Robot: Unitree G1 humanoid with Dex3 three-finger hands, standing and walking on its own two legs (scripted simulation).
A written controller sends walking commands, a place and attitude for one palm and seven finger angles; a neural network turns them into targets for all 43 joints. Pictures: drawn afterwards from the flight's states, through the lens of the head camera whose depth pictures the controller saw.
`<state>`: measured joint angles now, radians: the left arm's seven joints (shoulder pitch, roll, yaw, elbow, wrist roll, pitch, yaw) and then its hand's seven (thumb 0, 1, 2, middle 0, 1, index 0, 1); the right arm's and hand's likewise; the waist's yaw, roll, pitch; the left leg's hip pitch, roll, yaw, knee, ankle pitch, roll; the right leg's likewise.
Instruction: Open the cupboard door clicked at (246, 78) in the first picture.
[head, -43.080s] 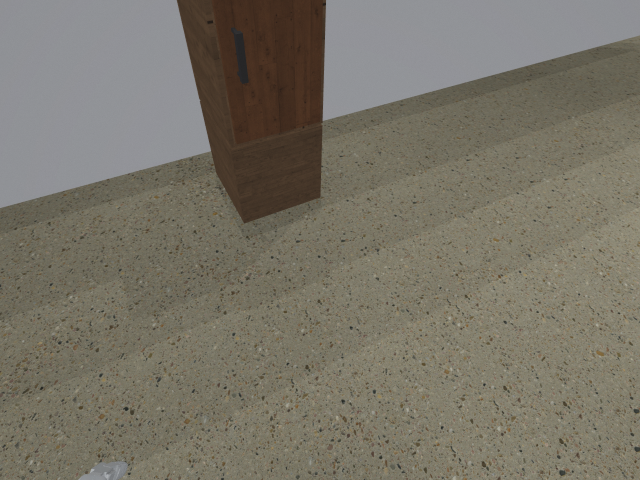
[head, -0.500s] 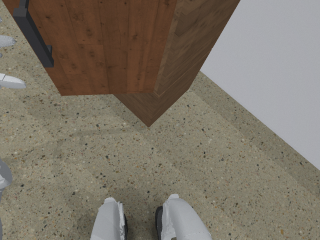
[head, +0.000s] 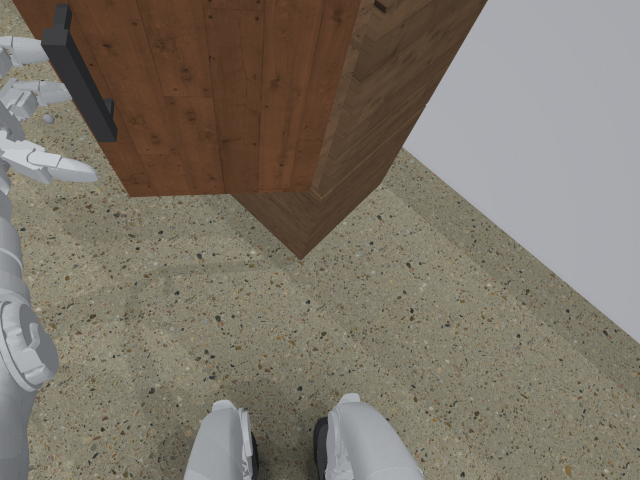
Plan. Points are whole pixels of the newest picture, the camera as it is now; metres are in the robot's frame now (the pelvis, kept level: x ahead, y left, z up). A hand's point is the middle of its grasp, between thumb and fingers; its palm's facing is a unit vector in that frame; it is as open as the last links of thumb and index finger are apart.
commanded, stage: slide the fingers in behind the handle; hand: left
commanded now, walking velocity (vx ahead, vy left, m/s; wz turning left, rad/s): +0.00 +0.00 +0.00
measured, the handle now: (87, 80) +0.56 +0.23 +0.06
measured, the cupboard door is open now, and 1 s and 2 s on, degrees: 50 50 50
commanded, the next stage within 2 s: close the thumb around the handle in 1.16 s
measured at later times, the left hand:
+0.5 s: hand (86, 119) +0.51 +0.23 +0.06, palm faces +0.05 -1.00 -0.02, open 14.0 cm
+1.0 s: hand (104, 119) +0.51 +0.21 +0.06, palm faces +0.06 -1.00 -0.02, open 14.0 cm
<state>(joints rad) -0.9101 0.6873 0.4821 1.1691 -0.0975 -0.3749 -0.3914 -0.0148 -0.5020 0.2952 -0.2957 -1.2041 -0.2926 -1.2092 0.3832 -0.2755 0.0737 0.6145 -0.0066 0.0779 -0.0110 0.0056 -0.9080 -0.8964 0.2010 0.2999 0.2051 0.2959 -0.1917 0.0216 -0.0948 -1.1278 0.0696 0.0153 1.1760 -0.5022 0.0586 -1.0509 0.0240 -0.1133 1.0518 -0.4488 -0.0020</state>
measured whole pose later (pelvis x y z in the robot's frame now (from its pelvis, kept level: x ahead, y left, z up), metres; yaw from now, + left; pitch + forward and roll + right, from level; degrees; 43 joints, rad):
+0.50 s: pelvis +0.00 -0.01 +0.00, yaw +0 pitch +25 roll -5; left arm -0.88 0.59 0.44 1.15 -0.10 -0.41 -0.32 -0.01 -0.50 0.30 -0.30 -1.20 -0.30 -1.20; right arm 0.37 -0.27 0.06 0.61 -0.01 0.08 0.00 0.01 -0.91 -0.90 0.20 0.30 0.20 0.30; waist -0.18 0.03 -0.11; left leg -1.09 0.07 0.02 1.16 -0.51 0.05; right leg -1.03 0.02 -0.11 1.06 -0.46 -0.01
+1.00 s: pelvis +0.00 -0.01 +0.00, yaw +0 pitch +25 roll -4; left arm -0.89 0.57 0.44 1.17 -0.09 -0.43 -0.27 -0.01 -0.50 0.30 -0.30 -1.20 -0.30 -1.20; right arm 0.37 -0.27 0.06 0.62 -0.01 0.07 0.00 0.01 -0.91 -0.90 0.20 0.30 0.20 0.30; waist -0.19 0.03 -0.11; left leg -1.10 0.07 0.03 1.17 -0.50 0.04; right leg -1.04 0.02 -0.10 1.08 -0.46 -0.02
